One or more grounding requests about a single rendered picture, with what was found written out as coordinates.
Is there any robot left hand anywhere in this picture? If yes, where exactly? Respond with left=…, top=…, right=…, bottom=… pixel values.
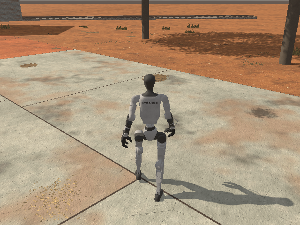
left=121, top=135, right=132, bottom=148

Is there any right robot forearm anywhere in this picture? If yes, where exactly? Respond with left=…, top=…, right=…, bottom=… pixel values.
left=167, top=113, right=175, bottom=130

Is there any robot right hand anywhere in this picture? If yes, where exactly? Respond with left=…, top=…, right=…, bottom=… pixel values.
left=164, top=128, right=175, bottom=137

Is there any robot left upper arm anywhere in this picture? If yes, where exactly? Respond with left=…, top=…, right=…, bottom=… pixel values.
left=128, top=95, right=140, bottom=121

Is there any left robot forearm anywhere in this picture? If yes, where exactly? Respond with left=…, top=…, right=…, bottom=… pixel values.
left=122, top=114, right=132, bottom=137

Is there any left robot shin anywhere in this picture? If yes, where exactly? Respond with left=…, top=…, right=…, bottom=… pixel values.
left=135, top=147, right=142, bottom=174

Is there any robot right upper arm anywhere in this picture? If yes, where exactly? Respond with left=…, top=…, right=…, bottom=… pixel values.
left=159, top=94, right=172, bottom=120

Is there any humanoid robot torso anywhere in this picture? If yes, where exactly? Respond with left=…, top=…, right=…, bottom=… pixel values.
left=139, top=93, right=161, bottom=141

